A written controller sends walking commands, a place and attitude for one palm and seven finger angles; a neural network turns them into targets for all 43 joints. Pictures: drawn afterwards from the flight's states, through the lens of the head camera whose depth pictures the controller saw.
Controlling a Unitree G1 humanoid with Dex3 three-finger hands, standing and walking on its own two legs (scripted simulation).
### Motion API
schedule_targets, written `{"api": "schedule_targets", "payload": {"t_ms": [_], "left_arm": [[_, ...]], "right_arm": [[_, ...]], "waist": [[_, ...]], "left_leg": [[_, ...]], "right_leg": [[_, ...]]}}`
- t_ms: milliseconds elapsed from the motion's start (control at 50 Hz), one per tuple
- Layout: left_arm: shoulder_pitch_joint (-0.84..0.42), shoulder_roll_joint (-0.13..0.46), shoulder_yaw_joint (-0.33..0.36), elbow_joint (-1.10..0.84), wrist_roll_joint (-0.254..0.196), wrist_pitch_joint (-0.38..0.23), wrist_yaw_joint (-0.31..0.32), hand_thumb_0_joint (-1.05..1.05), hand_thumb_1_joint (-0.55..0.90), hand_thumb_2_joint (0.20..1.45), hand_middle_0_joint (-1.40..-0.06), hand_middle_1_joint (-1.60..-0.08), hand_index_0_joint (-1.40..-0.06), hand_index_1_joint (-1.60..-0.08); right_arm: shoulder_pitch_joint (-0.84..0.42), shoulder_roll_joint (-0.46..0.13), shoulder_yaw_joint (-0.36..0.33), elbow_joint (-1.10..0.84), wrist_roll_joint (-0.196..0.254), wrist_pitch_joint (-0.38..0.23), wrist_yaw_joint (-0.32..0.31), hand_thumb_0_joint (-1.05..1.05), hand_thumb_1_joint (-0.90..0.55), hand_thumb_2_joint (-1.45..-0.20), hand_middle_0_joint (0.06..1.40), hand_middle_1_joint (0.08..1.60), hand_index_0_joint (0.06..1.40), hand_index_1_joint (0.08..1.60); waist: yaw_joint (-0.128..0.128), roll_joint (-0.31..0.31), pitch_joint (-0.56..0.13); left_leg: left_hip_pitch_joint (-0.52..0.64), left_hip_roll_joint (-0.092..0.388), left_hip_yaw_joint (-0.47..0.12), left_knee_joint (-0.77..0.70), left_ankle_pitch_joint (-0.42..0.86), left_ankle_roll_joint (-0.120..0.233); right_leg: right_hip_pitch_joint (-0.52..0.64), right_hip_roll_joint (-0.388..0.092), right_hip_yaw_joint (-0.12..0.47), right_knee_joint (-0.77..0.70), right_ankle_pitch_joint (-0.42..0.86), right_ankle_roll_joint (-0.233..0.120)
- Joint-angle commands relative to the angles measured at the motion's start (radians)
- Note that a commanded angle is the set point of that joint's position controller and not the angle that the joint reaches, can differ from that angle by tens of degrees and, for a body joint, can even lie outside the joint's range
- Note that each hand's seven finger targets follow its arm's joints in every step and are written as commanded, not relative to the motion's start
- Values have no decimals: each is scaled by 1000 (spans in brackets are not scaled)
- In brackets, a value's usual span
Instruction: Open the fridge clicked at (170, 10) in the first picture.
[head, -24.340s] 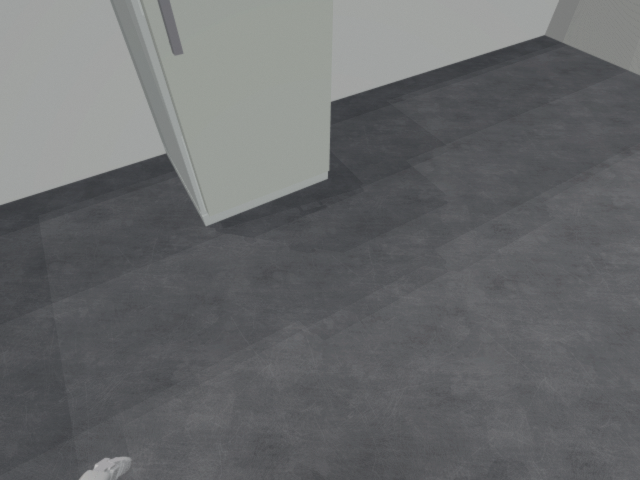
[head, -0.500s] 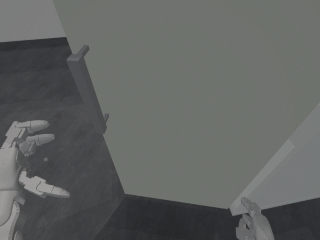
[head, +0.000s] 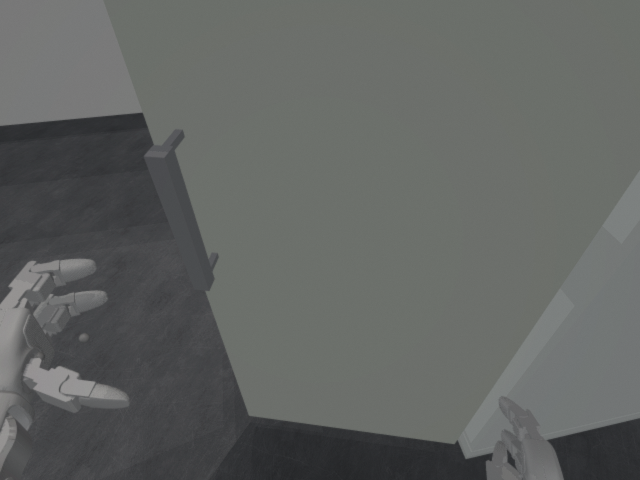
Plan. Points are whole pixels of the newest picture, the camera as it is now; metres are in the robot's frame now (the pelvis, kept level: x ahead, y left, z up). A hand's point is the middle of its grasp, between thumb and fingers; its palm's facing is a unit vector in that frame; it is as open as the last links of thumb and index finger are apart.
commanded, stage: draw the hand back to the body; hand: left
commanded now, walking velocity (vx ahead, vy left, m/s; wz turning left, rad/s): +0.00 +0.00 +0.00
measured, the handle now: (191, 217) +0.40 +0.24 +0.13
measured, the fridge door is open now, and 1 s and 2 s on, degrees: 71 71 71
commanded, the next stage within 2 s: step back with the hand held close in 1.02 s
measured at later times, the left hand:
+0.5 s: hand (74, 316) +0.21 +0.28 +0.16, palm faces +0.48 -0.79 -0.37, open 10.1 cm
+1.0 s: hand (70, 319) +0.20 +0.27 +0.17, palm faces +0.49 -0.80 -0.36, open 7.4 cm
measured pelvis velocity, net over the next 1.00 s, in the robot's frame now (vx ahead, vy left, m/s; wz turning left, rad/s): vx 0.01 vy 0.00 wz -0.03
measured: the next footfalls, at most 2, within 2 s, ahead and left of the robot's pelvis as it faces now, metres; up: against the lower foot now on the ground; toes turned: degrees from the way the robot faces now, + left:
none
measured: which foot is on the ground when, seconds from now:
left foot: down 0.00-1.00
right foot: down 0.00-1.00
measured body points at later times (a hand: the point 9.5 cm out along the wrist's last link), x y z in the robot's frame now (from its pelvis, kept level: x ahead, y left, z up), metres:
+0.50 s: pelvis +0.01 +0.01 +0.02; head -0.01 -0.01 +0.46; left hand +0.18 +0.32 +0.18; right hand +0.19 -0.22 -0.07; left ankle +0.00 +0.13 -0.73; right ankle +0.02 -0.11 -0.73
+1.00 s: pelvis +0.01 +0.00 +0.02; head -0.01 -0.02 +0.46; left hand +0.17 +0.31 +0.19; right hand +0.19 -0.22 -0.07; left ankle +0.00 +0.13 -0.73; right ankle +0.02 -0.11 -0.73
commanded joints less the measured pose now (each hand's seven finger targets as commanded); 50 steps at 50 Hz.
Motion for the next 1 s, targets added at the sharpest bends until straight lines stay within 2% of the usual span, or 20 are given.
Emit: {"api": "schedule_targets", "payload": {"t_ms": [0, 20, 40, 60, 140, 200, 240, 360, 420, 480, 540, 560, 600, 620, 660, 720, 840, 920, 940, 980], "left_arm": [[-93, 174, 51, -249, 149, -107, 249, 0, -224, 357, -239, -959, -239, -959], [-71, 184, 54, -273, 165, -113, 272, 0, -188, 375, -237, -938, -237, -938], [-58, 193, 61, -279, 177, -121, 290, 0, -151, 393, -236, -916, -236, -916], [-52, 175, 41, -298, 188, -128, 299, 0, -115, 410, -235, -895, -235, -895], [-60, 187, 50, -300, 216, -143, 326, 0, 30, 480, -230, -810, -230, -810], [-47, 168, 38, -304, 223, -148, 328, 0, 139, 533, -226, -746, -226, -746], [-48, 182, 52, -316, 226, -151, 330, 0, 211, 567, -224, -704, -224, -704], [14, 161, 44, -350, 228, -156, 326, 0, 429, 673, -216, -576, -216, -576], [20, 161, 45, -363, 226, -155, 323, 0, 538, 725, -213, -512, -213, -512], [26, 162, 50, -385, 227, -159, 321, 0, 646, 777, -209, -449, -209, -449], [32, 170, 60, -389, 225, -158, 318, 0, 755, 830, -205, -385, -205, -385], [35, 161, 54, -396, 225, -159, 316, 0, 791, 848, -204, -364, -204, -364], [37, 162, 56, -393, 223, -162, 316, 0, 864, 882, -201, -321, -201, -321], [37, 162, 56, -403, 222, -163, 315, 0, 900, 900, -200, -300, -200, -300], [43, 154, 52, -391, 222, -162, 312, 0, 900, 900, -200, -300, -200, -300], [21, 151, 43, -390, 221, -161, 311, 0, 900, 900, -200, -300, -200, -300], [33, 175, 66, -406, 223, -162, 315, 0, 900, 900, -200, -300, -200, -300], [32, 166, 57, -390, 221, -160, 315, 0, 900, 900, -200, -300, -200, -300], [29, 170, 62, -396, 222, -159, 314, 0, 900, 900, -200, -300, -200, -300], [30, 162, 54, -396, 221, -162, 314, 0, 900, 900, -200, -300, -200, -300]], "right_arm": [[-126, -86, -43, -151, -34, -49, 1, 0, -900, -900, 200, 300, 200, 300], [-129, -89, -43, -151, -38, -46, 7, 0, -900, -900, 200, 300, 200, 300], [-128, -94, -49, -140, -41, -45, 9, 0, -900, -900, 200, 300, 200, 300], [-130, -92, -50, -144, -43, -42, 13, 0, -900, -900, 200, 300, 200, 300], [-142, -88, -53, -127, -47, -32, 18, 0, -900, -900, 200, 300, 200, 300], [-152, -80, -52, -126, -47, -17, 21, 0, -900, -900, 200, 300, 200, 300], [-159, -82, -56, -123, -47, -12, 20, 0, -900, -900, 200, 300, 200, 300], [-160, -73, -55, -126, -49, 1, 32, 0, -900, -900, 200, 300, 200, 300], [-160, -73, -59, -129, -49, 9, 36, 0, -900, -900, 200, 300, 200, 300], [-160, -72, -59, -131, -49, 11, 39, 0, -900, -900, 200, 300, 200, 300], [-166, -74, -63, -134, -49, 18, 38, 0, -900, -900, 200, 300, 200, 300], [-163, -70, -62, -136, -48, 20, 40, 0, -900, -900, 200, 300, 200, 300], [-163, -68, -60, -137, -49, 23, 41, 0, -900, -900, 200, 300, 200, 300], [-165, -68, -61, -139, -49, 25, 42, 0, -900, -900, 200, 300, 200, 300], [-162, -67, -62, -138, -48, 28, 42, 0, -900, -900, 200, 300, 200, 300], [-166, -66, -60, -138, -46, 35, 41, 0, -900, -900, 200, 300, 200, 300], [-170, -69, -62, -136, -51, 31, 40, 0, -900, -900, 200, 300, 200, 300], [-168, -63, -60, -134, -50, 33, 40, 0, -900, -900, 200, 300, 200, 300], [-172, -67, -62, -133, -50, 33, 39, 0, -900, -900, 200, 300, 200, 300], [-171, -62, -60, -134, -50, 33, 41, 0, -900, -900, 200, 300, 200, 300]], "waist": [[-12, 47, -3], [-7, 55, -17], [-5, -1, -44], [-6, 4, -58], [-2, -7, -47], [0, 1, -32], [3, -5, -43], [8, 15, -46], [6, -3, -28], [9, 17, -38], [9, -6, -18], [8, 26, -24], [8, -7, -10], [9, 4, -23], [6, -11, -17], [3, 8, 2], [12, 14, -39], [8, -9, -15], [10, 15, -20], [8, 5, -17]], "left_leg": [[-23, -28, 41, -185, 83, 19], [-15, -25, 43, -197, 96, 21], [-3, -21, 44, -206, 126, 25], [12, -18, 48, -217, 148, 26], [42, -12, 51, -255, 172, 28], [57, -11, 53, -277, 193, 27], [77, -11, 57, -280, 218, 29], [94, -7, 56, -293, 306, 22], [92, -6, 57, -295, 299, 21], [103, -5, 55, -296, 330, 19], [104, -5, 62, -295, 316, 23], [107, -5, 64, -296, 311, 21], [96, -5, 59, -299, 297, 21], [104, -7, 62, -298, 292, 23], [103, -5, 64, -299, 297, 24], [100, -6, 64, -303, 267, 23], [121, -8, 67, -295, 306, 27], [111, -9, 65, -300, 282, 26], [118, -8, 67, -298, 288, 27], [113, -7, 65, -302, 281, 25]], "right_leg": [[80, -14, 46, -189, -4, -2], [105, -14, 44, -188, 15, -2], [134, -11, 40, -190, 48, -1], [148, -11, 37, -185, 74, 2], [176, -5, 33, -209, 89, 2], [190, -5, 30, -217, 103, 3], [205, -3, 32, -227, 128, 3], [242, -2, 25, -223, 206, 2], [233, 1, 25, -231, 199, 5], [242, 2, 25, -229, 221, 3], [232, 3, 26, -240, 219, 5], [233, 1, 29, -238, 211, 5], [230, 3, 26, -242, 202, 5], [233, 3, 30, -244, 200, 5], [233, 2, 28, -246, 205, 6], [218, 3, 31, -256, 175, 6], [242, 1, 33, -250, 223, 5], [229, 2, 30, -257, 196, 8], [233, 2, 34, -260, 205, 6], [232, 2, 30, -257, 195, 6]]}}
